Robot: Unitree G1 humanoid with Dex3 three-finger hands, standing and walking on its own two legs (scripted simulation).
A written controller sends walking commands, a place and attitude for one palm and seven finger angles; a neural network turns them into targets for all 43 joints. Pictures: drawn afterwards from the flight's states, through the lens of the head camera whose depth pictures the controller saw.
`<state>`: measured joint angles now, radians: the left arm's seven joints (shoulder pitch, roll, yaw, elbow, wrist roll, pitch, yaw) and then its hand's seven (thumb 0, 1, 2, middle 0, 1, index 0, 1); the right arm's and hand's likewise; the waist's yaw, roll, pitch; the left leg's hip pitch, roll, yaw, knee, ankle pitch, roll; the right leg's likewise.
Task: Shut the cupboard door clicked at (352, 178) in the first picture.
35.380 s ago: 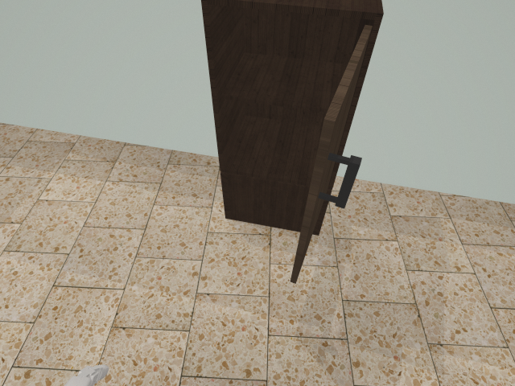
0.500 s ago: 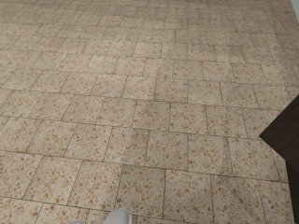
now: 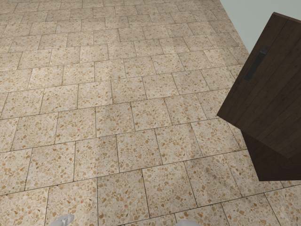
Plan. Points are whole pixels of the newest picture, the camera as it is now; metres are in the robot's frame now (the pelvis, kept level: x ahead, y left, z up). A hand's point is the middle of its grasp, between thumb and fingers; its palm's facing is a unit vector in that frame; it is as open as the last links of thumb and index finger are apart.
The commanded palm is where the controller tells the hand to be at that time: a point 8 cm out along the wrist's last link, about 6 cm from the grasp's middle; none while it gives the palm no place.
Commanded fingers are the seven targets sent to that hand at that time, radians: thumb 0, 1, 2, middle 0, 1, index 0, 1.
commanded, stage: turn to face it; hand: left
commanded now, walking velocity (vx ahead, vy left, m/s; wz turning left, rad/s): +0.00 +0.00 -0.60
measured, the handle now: (256, 63) +0.70 -0.37 +0.01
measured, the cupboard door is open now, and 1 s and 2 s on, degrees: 48 48 48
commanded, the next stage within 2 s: take the last steps up to it in 1.04 s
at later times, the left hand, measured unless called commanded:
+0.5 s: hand (96, 223) +0.14 +0.18 -0.17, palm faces -0.23 -0.95 -0.20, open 7.4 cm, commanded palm none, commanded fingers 0.00 0.90 0.90 -0.20 -0.30 -0.20 -0.30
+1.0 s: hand (124, 195) +0.22 +0.10 -0.15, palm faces -0.51 -0.81 -0.27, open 7.4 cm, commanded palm none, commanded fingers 0.00 0.90 0.90 -0.20 -0.30 -0.20 -0.30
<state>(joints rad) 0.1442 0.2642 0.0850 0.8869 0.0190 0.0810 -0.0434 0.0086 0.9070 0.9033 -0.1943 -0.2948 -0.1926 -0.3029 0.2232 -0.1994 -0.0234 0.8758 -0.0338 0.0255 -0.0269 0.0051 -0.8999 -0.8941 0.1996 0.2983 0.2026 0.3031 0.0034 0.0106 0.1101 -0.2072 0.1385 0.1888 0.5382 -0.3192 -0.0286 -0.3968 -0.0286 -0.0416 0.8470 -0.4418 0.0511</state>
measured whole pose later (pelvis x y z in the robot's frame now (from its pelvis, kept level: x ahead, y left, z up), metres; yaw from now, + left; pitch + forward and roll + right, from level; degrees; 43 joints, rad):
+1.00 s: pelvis +0.02 -0.01 +0.00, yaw -32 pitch +0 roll +0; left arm 0.14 0.20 0.04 0.90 0.02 0.03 0.00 0.01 0.90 0.90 -0.20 -0.30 -0.20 -0.30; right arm 0.23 -0.27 -0.06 0.95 -0.02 0.08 -0.02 0.01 -0.91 -0.89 0.20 0.30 0.20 0.30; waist -0.03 0.07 0.09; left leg -0.43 0.08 0.06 1.07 -0.49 -0.05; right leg -0.27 0.00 -0.03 0.57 -0.30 -0.02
